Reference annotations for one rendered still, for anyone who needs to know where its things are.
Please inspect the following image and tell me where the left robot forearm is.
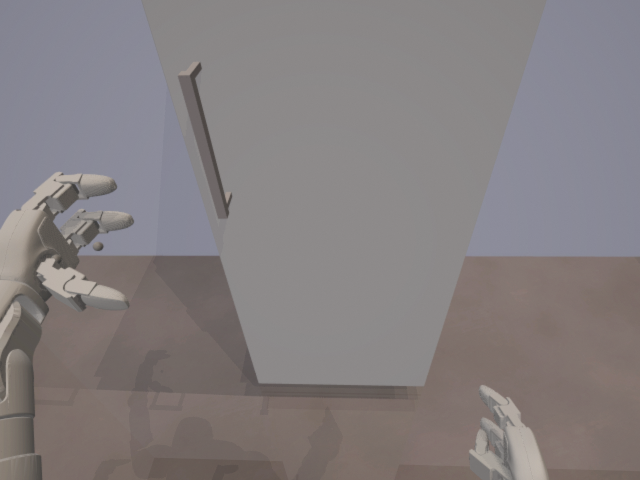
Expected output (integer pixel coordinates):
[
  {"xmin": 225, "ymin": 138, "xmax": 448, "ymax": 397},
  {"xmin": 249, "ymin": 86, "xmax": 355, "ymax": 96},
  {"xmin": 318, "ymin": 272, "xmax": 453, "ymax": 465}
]
[{"xmin": 0, "ymin": 279, "xmax": 49, "ymax": 480}]

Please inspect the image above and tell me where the right robot hand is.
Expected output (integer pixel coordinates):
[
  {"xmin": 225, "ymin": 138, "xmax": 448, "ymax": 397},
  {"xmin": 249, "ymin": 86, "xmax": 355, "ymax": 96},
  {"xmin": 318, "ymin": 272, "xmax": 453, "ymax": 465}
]
[{"xmin": 469, "ymin": 385, "xmax": 549, "ymax": 480}]

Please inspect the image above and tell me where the handle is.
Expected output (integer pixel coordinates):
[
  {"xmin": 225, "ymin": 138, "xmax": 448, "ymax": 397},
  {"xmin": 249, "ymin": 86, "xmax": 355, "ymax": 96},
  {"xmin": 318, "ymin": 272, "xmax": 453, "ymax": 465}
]
[{"xmin": 178, "ymin": 62, "xmax": 232, "ymax": 219}]

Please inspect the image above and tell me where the fridge door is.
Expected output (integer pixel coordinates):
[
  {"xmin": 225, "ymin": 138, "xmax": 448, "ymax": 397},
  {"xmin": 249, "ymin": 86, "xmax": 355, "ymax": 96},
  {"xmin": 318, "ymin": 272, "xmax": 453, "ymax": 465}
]
[{"xmin": 142, "ymin": 0, "xmax": 546, "ymax": 386}]

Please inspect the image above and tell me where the left robot hand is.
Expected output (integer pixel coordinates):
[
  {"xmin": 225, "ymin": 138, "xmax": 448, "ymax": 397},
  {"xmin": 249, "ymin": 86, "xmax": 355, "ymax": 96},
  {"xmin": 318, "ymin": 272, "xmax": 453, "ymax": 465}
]
[{"xmin": 0, "ymin": 172, "xmax": 134, "ymax": 312}]

